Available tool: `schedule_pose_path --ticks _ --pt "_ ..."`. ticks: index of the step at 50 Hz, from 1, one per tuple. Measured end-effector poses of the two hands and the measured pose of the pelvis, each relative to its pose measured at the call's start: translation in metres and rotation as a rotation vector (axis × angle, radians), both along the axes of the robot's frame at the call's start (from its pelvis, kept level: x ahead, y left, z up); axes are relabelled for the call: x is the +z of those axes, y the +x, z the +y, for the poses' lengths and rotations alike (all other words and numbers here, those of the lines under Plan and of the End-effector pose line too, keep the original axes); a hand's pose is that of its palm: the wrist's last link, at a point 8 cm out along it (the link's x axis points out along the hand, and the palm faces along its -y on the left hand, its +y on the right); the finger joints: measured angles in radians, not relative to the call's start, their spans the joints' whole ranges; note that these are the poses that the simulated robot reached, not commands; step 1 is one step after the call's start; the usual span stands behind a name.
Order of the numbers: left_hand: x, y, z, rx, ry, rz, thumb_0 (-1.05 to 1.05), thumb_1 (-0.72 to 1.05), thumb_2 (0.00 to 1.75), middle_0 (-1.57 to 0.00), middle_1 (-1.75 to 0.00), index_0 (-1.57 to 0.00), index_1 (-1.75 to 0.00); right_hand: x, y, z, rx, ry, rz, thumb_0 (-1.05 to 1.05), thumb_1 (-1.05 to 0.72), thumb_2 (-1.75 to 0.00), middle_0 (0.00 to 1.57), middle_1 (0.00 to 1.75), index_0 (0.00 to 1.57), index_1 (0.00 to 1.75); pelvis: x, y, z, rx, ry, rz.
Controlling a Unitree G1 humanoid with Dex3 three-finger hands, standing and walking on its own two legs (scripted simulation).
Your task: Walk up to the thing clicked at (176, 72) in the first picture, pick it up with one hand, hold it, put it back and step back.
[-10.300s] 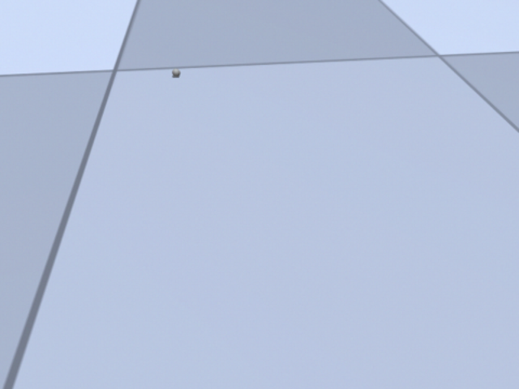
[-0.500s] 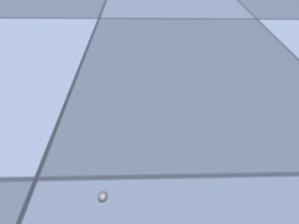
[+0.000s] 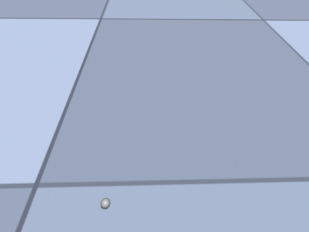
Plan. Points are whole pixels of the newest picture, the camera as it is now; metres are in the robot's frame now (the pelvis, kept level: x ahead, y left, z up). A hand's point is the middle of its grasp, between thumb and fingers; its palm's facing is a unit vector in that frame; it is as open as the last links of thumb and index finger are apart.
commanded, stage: stand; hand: left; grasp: from above
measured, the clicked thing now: (105, 203) +0.41 +0.28 -0.75
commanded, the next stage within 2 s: rise first in 0.08 s
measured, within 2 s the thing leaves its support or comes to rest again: neither
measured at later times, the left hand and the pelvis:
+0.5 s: hand out of the picture +0.14 +0.26 -0.18, palm faces -0.06 -0.92 -0.38, open 10.3 cm; pelvis -0.02 +0.01 -0.03, yaw +1 degrees
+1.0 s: hand out of the picture +0.11 +0.28 -0.25, palm faces -0.19 -0.84 -0.50, open 14.0 cm; pelvis -0.02 +0.02 -0.11, yaw +1 degrees
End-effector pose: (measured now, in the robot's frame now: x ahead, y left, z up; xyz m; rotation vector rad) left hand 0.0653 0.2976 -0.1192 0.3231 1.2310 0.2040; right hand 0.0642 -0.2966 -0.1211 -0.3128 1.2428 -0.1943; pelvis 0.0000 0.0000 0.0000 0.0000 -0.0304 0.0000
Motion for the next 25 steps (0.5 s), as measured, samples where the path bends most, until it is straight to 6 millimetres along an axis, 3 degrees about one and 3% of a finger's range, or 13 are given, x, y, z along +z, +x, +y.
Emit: schedule_pose_path --ticks 10,14,20,25 --pt "-0.001 -0.001 0.002 0.000 -0.003 -0.001 0.01 0.90 0.90 -0.20 -0.30 -0.21 -0.30 0.001 -0.003 0.003 -0.001 0.001 0.004 0.01 -0.90 -0.90 0.20 0.30 0.20 0.30 0.000 -0.001 0.002 0.001 0.000 -0.002" --pt "-0.001 0.020 -0.001 0.043 -0.015 -0.093 0.01 0.84 0.92 -0.20 -0.37 -0.20 -0.37 0.000 0.004 0.013 0.005 0.009 -0.085 0.01 -0.91 -0.90 0.20 0.30 0.20 0.30 -0.004 -0.009 0.004 0.021 -0.002 0.037" --pt "-0.014 0.061 0.002 -0.049 -0.023 -0.120 0.01 0.55 0.92 -0.19 -0.62 -0.19 -0.62 -0.010 0.006 0.036 -0.001 0.046 -0.141 0.01 -0.90 -0.90 0.20 0.30 0.20 0.30 -0.017 -0.020 0.006 0.018 -0.004 0.130" --pt "-0.020 0.069 0.007 -0.099 0.023 -0.141 0.01 0.21 0.91 -0.17 -0.83 -0.18 -0.82 -0.019 0.005 0.049 -0.018 0.071 -0.168 0.01 -0.90 -0.90 0.20 0.30 0.20 0.30 -0.030 -0.019 0.010 0.010 -0.006 0.174"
